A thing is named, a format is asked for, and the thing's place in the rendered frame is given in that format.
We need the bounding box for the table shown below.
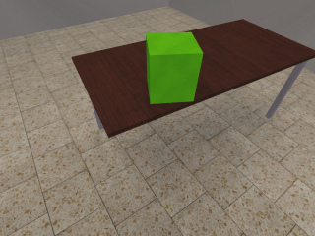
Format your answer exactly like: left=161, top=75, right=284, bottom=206
left=71, top=19, right=315, bottom=138

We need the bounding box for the carton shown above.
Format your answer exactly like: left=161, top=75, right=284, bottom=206
left=146, top=31, right=204, bottom=104

